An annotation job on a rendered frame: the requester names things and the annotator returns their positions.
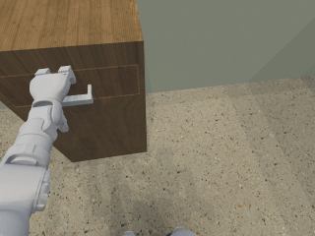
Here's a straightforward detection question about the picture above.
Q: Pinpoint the left robot forearm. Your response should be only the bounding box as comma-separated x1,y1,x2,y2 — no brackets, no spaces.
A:
0,97,62,170

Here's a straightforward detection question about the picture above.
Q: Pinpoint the robot right shin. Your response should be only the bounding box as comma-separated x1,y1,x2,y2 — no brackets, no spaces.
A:
172,226,184,235

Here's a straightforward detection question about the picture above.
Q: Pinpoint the drawer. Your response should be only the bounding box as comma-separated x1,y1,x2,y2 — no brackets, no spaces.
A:
0,64,139,107

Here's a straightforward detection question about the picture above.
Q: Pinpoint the handle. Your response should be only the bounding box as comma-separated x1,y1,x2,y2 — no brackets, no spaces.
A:
61,85,94,107

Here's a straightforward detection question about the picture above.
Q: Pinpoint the cabinet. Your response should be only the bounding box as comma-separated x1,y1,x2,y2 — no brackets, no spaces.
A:
0,0,148,162

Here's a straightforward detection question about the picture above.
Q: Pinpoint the left robot upper arm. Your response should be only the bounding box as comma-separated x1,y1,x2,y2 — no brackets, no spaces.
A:
0,163,51,236

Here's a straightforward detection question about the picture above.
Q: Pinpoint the robot left hand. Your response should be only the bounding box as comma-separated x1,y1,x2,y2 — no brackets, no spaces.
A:
30,66,76,133

